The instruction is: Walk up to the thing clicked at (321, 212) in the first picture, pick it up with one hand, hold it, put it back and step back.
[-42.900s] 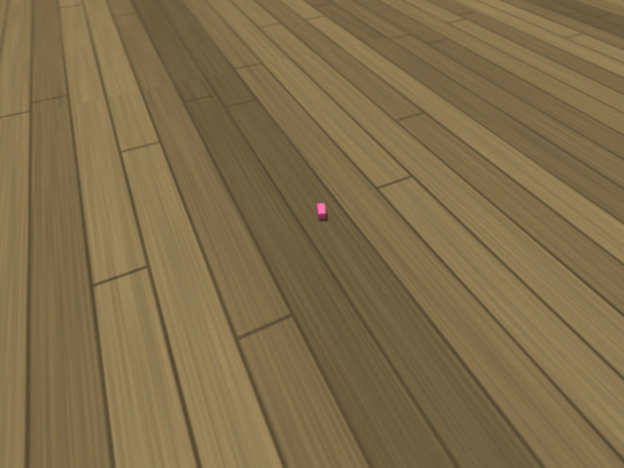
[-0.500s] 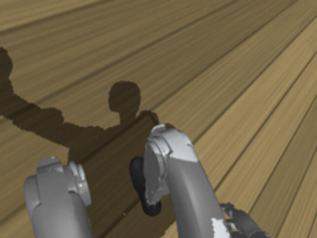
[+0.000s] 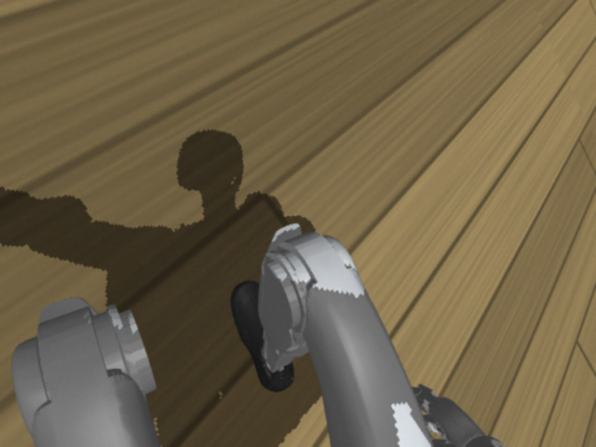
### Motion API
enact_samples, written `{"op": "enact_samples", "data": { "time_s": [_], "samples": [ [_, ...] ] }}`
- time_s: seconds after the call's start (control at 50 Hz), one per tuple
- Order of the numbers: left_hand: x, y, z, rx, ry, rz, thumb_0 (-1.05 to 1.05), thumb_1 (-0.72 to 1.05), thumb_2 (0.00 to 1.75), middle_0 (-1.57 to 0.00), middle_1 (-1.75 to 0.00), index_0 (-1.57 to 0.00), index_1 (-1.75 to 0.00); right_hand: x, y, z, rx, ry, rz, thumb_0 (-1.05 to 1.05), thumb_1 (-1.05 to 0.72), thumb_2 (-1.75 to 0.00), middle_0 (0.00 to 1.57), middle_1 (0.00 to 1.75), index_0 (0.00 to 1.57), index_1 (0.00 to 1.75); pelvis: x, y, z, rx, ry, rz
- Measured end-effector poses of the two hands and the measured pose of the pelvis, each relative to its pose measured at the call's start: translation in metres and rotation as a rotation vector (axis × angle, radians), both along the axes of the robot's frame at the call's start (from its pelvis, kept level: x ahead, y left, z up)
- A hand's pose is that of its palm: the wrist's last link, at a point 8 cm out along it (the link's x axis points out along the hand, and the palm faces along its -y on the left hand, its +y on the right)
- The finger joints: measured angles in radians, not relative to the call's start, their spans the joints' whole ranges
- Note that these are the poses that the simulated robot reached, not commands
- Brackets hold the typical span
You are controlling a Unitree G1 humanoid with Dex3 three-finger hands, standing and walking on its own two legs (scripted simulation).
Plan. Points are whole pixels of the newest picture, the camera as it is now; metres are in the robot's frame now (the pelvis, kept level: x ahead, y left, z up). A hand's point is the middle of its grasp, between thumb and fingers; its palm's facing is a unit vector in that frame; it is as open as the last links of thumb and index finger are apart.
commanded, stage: rest palm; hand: left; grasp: from above
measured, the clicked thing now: out of the picture +0.51 +0.36 -0.31
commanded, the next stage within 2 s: none
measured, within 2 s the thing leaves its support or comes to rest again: neither
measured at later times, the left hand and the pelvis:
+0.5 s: hand out of the picture +0.49 +0.35 -0.24, palm faces -0.48 -0.11 -0.87, open 11.3 cm; pelvis +0.01 +0.00 -0.01, yaw -1 degrees
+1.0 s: hand out of the picture +0.49 +0.34 -0.25, palm faces -0.46 -0.11 -0.88, open 11.6 cm; pelvis +0.01 +0.00 -0.01, yaw -2 degrees
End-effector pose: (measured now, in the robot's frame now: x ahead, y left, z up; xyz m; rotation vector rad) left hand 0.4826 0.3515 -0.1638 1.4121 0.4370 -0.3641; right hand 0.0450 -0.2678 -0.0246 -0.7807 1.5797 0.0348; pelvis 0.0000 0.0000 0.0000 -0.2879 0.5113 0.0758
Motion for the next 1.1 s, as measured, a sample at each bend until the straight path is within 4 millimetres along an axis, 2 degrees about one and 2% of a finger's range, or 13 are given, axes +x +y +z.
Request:
{"op": "enact_samples", "data": {
  "time_s": [0.1, 0.2, 0.44, 0.68, 0.88, 1.1],
  "samples": [
    [0.002, 0.005, 0.003, 0.019, -0.08, 0.032, 0.0, -0.09, 0.65, -0.49, -0.55, -0.48, -0.57, 0.004, -0.002, 0.003, -0.018, -0.03, 0.012, 0.0, -0.9, -0.89, 0.2, 0.3, 0.2, 0.3, 0.001, 0.001, -0.003, -0.003, 0.002, -0.007],
    [0.0, 0.006, -0.002, 0.083, -0.065, 0.057, 0.0, -0.1, 0.66, -0.5, -0.53, -0.47, -0.56, 0.007, 0.001, -0.003, 0.008, -0.073, 0.007, 0.0, -0.9, -0.89, 0.2, 0.3, 0.2, 0.3, 0.003, 0.002, -0.005, 0.001, 0.015, -0.014],
    [0.018, -0.002, -0.017, 0.112, -0.014, 0.147, 0.0, -0.06, 0.62, -0.49, -0.58, -0.49, -0.59, 0.003, 0.016, -0.021, 0.097, -0.089, -0.025, 0.0, -0.9, -0.9, 0.2, 0.3, 0.2, 0.3, 0.007, 0.002, -0.01, 0.006, 0.033, -0.026],
    [0.014, 0.003, -0.037, 0.085, 0.044, 0.128, 0.0, -0.08, 0.63, -0.48, -0.59, -0.47, -0.6, -0.001, 0.008, -0.012, 0.07, 0.006, -0.001, 0.0, -0.9, -0.9, 0.2, 0.3, 0.2, 0.3, 0.01, -0.001, -0.008, 0.001, 0.019, -0.031],
    [0.014, 0.002, -0.03, 0.043, -0.019, 0.086, 0.0, -0.09, 0.64, -0.47, -0.59, -0.46, -0.61, 0.009, -0.001, -0.002, 0.027, 0.021, 0.05, 0.0, -0.9, -0.9, 0.2, 0.3, 0.2, 0.3, 0.011, -0.003, -0.006, -0.007, 0.004, -0.029],
    [0.011, -0.007, -0.029, 0.071, -0.046, 0.082, 0.0, -0.1, 0.66, -0.46, -0.6, -0.45, -0.62, 0.01, 0.005, -0.007, 0.047, -0.043, 0.049, 0.0, -0.9, -0.9, 0.2, 0.3, 0.2, 0.3, 0.006, -0.001, -0.009, -0.005, -0.007, -0.033]
  ]
}}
